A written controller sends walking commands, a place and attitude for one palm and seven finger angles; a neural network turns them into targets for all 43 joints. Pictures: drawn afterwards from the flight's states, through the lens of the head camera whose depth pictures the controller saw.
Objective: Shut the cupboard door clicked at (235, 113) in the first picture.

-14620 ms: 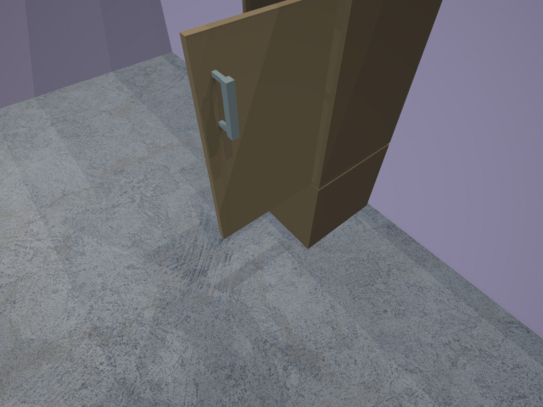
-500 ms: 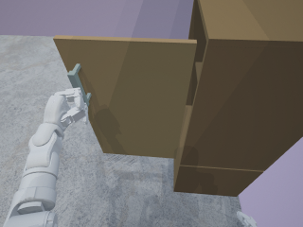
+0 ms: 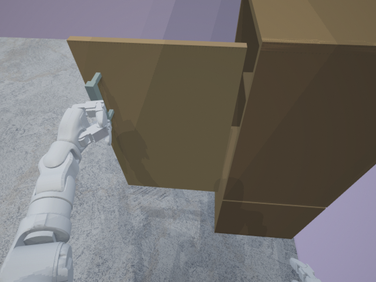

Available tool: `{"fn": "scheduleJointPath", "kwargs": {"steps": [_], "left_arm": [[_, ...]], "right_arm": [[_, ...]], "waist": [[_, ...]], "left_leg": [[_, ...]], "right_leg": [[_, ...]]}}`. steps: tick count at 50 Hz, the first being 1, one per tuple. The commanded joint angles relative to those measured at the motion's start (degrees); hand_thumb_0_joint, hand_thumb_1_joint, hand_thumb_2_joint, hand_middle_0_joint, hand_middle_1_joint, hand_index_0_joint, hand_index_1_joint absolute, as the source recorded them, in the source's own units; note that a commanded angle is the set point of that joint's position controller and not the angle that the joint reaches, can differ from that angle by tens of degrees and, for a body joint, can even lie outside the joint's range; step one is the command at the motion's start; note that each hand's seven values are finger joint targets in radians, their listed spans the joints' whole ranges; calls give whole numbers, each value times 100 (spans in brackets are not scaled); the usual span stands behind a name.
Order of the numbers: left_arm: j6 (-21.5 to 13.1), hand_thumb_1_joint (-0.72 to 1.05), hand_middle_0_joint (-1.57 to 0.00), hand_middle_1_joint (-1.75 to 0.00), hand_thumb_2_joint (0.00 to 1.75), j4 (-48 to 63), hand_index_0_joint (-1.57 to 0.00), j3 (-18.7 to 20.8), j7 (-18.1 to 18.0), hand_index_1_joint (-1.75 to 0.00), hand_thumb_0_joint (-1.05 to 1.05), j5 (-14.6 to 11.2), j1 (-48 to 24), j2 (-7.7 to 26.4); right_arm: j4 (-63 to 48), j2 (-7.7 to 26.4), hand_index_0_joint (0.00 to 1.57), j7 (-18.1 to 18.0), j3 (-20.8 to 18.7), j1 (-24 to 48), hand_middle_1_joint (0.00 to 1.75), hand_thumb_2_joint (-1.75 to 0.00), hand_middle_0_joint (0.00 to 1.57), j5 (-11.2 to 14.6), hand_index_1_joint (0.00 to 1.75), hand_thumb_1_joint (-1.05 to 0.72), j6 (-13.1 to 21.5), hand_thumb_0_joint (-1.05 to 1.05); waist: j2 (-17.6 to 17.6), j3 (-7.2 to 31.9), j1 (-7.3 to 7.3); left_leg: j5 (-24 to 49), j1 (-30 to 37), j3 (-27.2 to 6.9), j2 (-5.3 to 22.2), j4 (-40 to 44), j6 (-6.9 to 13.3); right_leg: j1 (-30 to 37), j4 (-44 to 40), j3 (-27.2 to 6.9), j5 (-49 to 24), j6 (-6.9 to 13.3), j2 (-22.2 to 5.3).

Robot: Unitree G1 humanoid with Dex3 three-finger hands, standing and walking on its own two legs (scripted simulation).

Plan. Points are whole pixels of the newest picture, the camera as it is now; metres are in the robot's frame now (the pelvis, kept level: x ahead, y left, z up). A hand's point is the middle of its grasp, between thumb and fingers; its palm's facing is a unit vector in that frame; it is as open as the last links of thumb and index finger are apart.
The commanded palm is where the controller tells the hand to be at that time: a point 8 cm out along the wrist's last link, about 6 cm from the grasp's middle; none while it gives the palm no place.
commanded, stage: push the door shut along its arc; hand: left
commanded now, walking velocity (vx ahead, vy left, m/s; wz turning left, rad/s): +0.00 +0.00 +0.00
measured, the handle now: (102, 101) +0.49 +0.22 +0.12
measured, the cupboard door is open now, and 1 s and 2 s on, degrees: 90 76 52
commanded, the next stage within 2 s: pull the fist back off the door in 1.72 s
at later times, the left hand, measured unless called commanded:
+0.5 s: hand (119, 108) +0.46 +0.17 +0.13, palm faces -0.19 -0.98 -0.02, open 3.1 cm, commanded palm +0.45 +0.21 +0.12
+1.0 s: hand (140, 91) +0.52 +0.13 +0.13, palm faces -0.32 -0.95 +0.00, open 3.1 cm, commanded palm +0.52 +0.18 +0.12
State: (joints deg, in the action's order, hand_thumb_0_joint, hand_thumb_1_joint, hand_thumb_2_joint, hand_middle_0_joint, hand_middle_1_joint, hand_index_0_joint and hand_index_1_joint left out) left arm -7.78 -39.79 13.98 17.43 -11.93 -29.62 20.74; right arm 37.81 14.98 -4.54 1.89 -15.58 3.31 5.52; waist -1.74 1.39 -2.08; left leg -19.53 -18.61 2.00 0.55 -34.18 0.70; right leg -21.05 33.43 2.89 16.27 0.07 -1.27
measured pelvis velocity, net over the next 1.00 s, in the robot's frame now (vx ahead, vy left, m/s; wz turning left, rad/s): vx -0.01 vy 0.01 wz -0.03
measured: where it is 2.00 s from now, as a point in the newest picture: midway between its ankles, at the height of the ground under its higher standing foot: outside the picture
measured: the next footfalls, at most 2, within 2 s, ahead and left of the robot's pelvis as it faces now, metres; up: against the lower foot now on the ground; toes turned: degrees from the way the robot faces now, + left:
none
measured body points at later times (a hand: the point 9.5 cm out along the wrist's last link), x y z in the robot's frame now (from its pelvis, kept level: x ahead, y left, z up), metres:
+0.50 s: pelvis +0.00 +0.00 -0.01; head +0.06 +0.00 +0.44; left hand +0.46 +0.22 +0.13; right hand +0.04 -0.27 -0.13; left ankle -0.02 +0.11 -0.73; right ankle +0.01 -0.12 -0.73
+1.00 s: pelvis -0.01 +0.01 -0.02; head +0.10 +0.01 +0.42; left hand +0.53 +0.18 +0.13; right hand -0.02 -0.27 -0.13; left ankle -0.02 +0.11 -0.73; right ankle +0.01 -0.12 -0.73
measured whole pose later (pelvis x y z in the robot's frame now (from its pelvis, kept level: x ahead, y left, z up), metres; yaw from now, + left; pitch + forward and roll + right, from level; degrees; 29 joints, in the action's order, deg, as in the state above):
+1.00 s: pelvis -0.01 +0.01 -0.02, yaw -2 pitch +15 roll -1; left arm -11.6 -73.4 17.7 28.8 -6.7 -63.7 33.3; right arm 38.9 16.8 -4.0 1.8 -22.4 0.7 2.6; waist -1.2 2.4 -11.8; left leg -22.6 -36.4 2.9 1.4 -44.0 1.3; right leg -38.6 41.4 1.8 17.8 -0.3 -0.7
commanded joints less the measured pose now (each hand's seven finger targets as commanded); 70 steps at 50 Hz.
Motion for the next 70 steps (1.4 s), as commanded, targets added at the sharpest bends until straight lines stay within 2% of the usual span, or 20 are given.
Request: {"fn": "scheduleJointPath", "kwargs": {"steps": [1,6,9,18,22,23,27,30,34,38,44,48,50,52,54,57,59,61,68,70], "left_arm": [[-560,90,-130,-150,90,864,-130,411,147,-150,0,-174,-3269,1501],[-504,90,-130,-150,90,-14,-130,404,339,-150,0,-96,-2980,1477],[-585,90,-130,-150,90,-236,-130,274,464,-150,0,-89,-3325,1452],[-773,90,-130,-150,90,-430,-130,-3,773,-150,0,-71,-4444,1346],[-814,90,-130,-150,90,-762,-130,379,803,-150,0,-45,-4710,1861],[-833,90,-130,-150,90,-796,-130,190,832,-150,0,-29,-4858,1671],[-891,90,-130,-150,90,-1002,-130,158,909,-150,0,50,-5193,1774],[-906,90,-130,-150,90,-1301,-130,318,978,-150,0,70,-5320,2029],[-901,90,-130,-150,90,-1316,-130,69,1107,-150,0,29,-5697,1742],[-788,90,-130,-150,90,-1741,-130,371,1119,-150,0,55,-5843,2084],[-764,90,-130,-150,90,-2104,-130,615,1056,-150,0,267,-6097,2627],[-775,90,-130,-150,90,-2084,-130,645,1125,-150,0,386,-6479,2812],[-775,90,-130,-150,90,-2033,-130,629,1190,-150,0,359,-6459,2744],[-742,90,-130,-150,90,-2089,-130,529,1251,-150,0,378,-6687,2677],[-711,90,-130,-150,90,-2039,-130,173,1291,-150,0,299,-6914,2183],[-590,90,-130,-150,90,-2230,-130,418,1304,-150,0,324,-6939,2489],[-534,90,-130,-150,90,-2282,-130,159,1328,-150,0,257,-7241,2166],[-462,90,-130,-150,90,-2533,-130,182,1321,-150,0,337,-7286,2268],[-453,90,-130,-150,90,-2673,-130,120,1303,-150,0,435,-7740,2335],[-489,90,-130,-150,90,-2541,-130,163,1309,-150,0,445,-7955,2440]], "right_arm": [[-525,853,20,-106,-297,-63,30,-90,20,4,30,-90,233,0],[-546,894,20,-23,-321,-251,30,-90,20,-15,30,-90,140,0],[-520,942,20,-25,-339,-369,30,-90,20,-31,30,-90,67,0],[-370,995,20,-20,-403,-661,30,-90,20,-64,30,-90,-1,0],[-299,1056,20,-52,-393,-788,30,-90,20,-99,30,-90,-50,0],[-301,1030,20,-46,-385,-779,30,-90,20,-95,30,-90,-40,0],[-243,1065,20,-44,-375,-873,30,-90,20,-131,30,-90,-43,0],[-186,1123,20,-65,-391,-986,30,-90,20,-145,30,-90,-65,0],[-140,1118,20,-58,-401,-1079,30,-90,20,-187,30,-90,-36,0],[-130,1171,20,-48,-384,-1181,30,-90,20,-198,30,-90,-59,0],[-147,1229,20,-61,-365,-1371,30,-90,20,-229,30,-90,-151,0],[-164,1254,20,-35,-391,-1484,30,-90,20,-258,30,-90,-164,0],[-173,1267,20,-31,-394,-1516,30,-90,20,-260,30,-90,-201,0],[-131,1260,20,-34,-409,-1586,30,-90,20,-271,30,-90,-221,0],[-70,1244,20,-41,-428,-1646,30,-90,20,-260,30,-90,-243,0],[11,1307,20,-39,-434,-1728,30,-90,20,-291,30,-90,-276,0],[58,1290,20,-59,-417,-1739,30,-90,20,-280,30,-90,-290,0],[117,1315,20,-56,-415,-1760,30,-90,20,-300,30,-90,-304,0],[186,1331,20,-33,-390,-1821,30,-90,20,-335,30,-90,-318,0],[206,1348,20,-28,-397,-1853,30,-90,20,-343,30,-90,-325,0]], "waist": [[52,1794,-269],[20,1906,-199],[284,1690,-343],[-246,2090,-576],[55,2214,-587],[-26,2159,-654],[-239,2188,-748],[-91,2219,-790],[-325,2443,-894],[-4,2357,-939],[-42,2343,-968],[-324,2748,-1033],[-542,3094,-1003],[-450,3030,-1112],[-606,3037,-1226],[-320,2916,-1254],[-470,2815,-1358],[-355,2639,-1409],[-513,2833,-1529],[-747,3163,-1521]], "left_leg": [[1444,588,-240,-10,378,55],[1760,343,-175,-34,255,38],[1734,190,-182,-5,205,64],[1981,526,-268,1,-16,49],[1790,223,-264,-20,-41,87],[1727,216,-260,-29,-45,89],[1670,273,-291,-17,-131,93],[1667,164,-331,6,-197,100],[1884,410,-388,22,-310,86],[1620,-15,-371,9,-362,104],[1547,-470,-316,-6,-504,124],[1719,-312,-332,-1,-656,103],[2096,2,-360,9,-772,69],[2038,-77,-364,19,-815,86],[2279,167,-401,39,-880,77],[2140,-29,-402,48,-918,103],[2142,-27,-381,21,-950,108],[1964,-179,-391,33,-985,109],[1904,-319,-386,21,-1182,117],[2205,-94,-397,23,-1278,104]], "right_leg": [[509,-257,-148,-1405,155,97],[559,-100,-148,-1813,159,66],[426,-88,-121,-1823,133,73],[-117,56,-116,-1769,142,118],[42,102,-142,-1774,134,119],[-50,104,-138,-1717,129,119],[-341,141,-145,-1559,133,130],[-409,186,-140,-1518,135,154],[-680,252,-94,-1527,139,166],[-686,282,-121,-1438,114,182],[-645,402,-167,-1498,110,192],[-763,496,-188,-1620,109,217],[-846,588,-156,-1836,127,260],[-957,570,-154,-1802,102,268],[-1247,624,-72,-1830,122,303],[-1244,566,-92,-1803,108,329],[-1397,609,-44,-1789,126,343],[-1534,581,-56,-1639,106,354],[-1706,750,-29,-1578,125,368],[-1725,852,-10,-1764,143,399]]}}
